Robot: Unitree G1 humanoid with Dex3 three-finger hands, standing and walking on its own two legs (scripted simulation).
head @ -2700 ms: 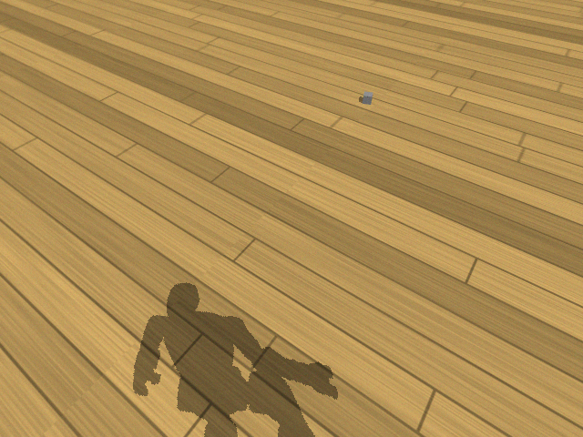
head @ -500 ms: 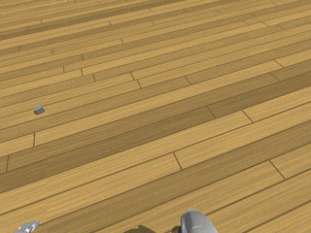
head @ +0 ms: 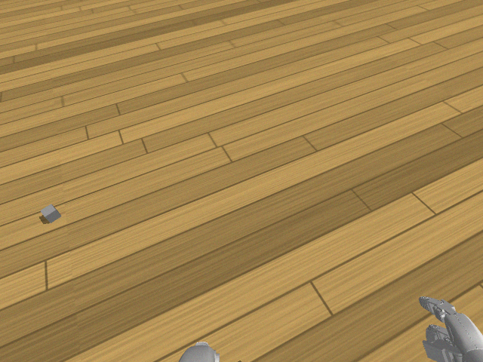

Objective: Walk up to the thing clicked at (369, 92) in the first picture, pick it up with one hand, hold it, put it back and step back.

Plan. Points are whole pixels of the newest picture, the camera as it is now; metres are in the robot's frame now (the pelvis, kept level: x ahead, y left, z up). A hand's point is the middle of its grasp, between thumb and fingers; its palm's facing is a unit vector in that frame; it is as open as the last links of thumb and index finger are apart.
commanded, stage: walk up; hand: left
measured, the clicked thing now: (51, 213) +0.86 +1.01 -0.70
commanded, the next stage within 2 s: none
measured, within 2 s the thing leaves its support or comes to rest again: neither
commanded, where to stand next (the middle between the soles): +0.41 +1.05 m, yaw -38 degrees
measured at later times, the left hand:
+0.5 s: hand (20, 281) +0.28 +0.47 -0.08, palm faces -0.15 -0.78 -0.61, open 7.4 cm
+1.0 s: hand out of the picture +0.41 +0.64 -0.11, palm faces -0.37 -0.75 -0.55, open 7.4 cm
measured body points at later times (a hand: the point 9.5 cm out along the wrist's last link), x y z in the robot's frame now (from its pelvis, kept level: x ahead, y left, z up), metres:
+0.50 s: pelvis +0.14 +0.17 +0.02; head +0.16 +0.12 +0.46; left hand +0.29 +0.50 -0.04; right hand +0.17 -0.16 -0.12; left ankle +0.18 +0.31 -0.62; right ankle +0.18 +0.03 -0.69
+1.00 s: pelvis +0.23 +0.39 +0.01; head +0.27 +0.34 +0.45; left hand +0.43 +0.68 -0.08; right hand +0.19 +0.06 -0.11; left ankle +0.25 +0.44 -0.68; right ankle +0.27 +0.30 -0.70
